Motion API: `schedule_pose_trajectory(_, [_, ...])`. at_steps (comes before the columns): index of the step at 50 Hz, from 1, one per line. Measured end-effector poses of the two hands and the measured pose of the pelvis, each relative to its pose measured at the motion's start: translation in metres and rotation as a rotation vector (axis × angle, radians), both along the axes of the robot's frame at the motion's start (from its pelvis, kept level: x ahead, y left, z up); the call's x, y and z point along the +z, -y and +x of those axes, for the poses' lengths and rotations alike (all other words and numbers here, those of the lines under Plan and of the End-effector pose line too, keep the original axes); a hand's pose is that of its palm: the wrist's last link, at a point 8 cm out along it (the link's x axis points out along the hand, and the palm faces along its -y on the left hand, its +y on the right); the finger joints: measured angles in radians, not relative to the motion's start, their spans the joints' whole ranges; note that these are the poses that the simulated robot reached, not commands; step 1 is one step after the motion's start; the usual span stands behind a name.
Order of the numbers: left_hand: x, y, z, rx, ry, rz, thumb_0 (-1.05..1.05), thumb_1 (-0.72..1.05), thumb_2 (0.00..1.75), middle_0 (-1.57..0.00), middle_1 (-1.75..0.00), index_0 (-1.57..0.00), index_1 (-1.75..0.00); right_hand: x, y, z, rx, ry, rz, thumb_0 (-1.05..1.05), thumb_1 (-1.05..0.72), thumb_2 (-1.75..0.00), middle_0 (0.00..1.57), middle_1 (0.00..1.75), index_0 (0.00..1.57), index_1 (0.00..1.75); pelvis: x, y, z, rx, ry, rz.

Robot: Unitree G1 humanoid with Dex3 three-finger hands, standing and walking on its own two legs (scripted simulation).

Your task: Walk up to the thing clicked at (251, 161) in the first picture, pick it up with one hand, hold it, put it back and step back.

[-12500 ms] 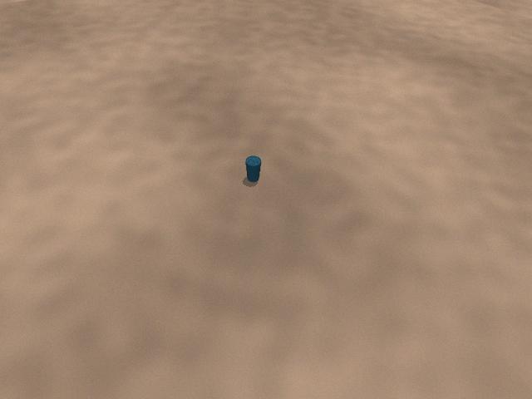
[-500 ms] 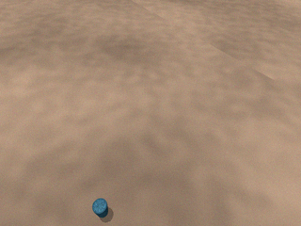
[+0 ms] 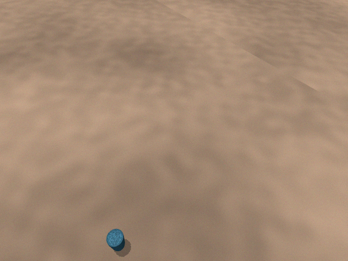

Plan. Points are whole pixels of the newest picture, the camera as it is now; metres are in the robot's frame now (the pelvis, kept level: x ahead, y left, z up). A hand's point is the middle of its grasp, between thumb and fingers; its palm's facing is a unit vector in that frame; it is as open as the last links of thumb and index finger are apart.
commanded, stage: stand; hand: left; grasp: from above
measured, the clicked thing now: (116, 241) +0.37 +0.25 -0.72
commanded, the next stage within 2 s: rise first in 1.12 s
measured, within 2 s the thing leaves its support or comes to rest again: neither
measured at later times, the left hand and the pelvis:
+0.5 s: hand out of the picture +0.07 +0.25 -0.16, palm faces -0.03 -0.94 -0.34, open 7.4 cm; pelvis +0.00 +0.00 +0.00, yaw +0 degrees
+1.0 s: hand out of the picture +0.07 +0.25 -0.16, palm faces -0.03 -0.94 -0.34, open 7.4 cm; pelvis +0.00 +0.00 +0.00, yaw +0 degrees
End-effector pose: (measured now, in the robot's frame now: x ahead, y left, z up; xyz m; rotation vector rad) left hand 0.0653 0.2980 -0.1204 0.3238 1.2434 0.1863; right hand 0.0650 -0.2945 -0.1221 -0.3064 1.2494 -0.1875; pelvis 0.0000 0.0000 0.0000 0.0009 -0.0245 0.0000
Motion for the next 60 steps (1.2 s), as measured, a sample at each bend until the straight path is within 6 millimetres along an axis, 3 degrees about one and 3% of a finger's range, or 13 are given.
schedule_pose_trajectory(19, [0.001,0.001,0.005,0.003,0.013,-0.001,0.00,0.90,0.90,-0.20,-0.30,-0.20,-0.30,0.002,0.001,0.010,0.006,0.025,-0.003,0.00,-0.91,-0.90,0.21,0.30,0.20,0.30,0.000,0.001,0.003,-0.001,0.005,0.001])
schedule_pose_trajectory(60, [0.000,0.002,-0.003,0.001,-0.004,-0.001,0.00,0.90,0.90,-0.20,-0.30,-0.20,-0.30,0.000,0.003,-0.003,-0.001,0.000,-0.004,0.00,-0.91,-0.90,0.21,0.30,0.20,0.30,0.000,0.002,0.000,-0.003,0.005,0.000])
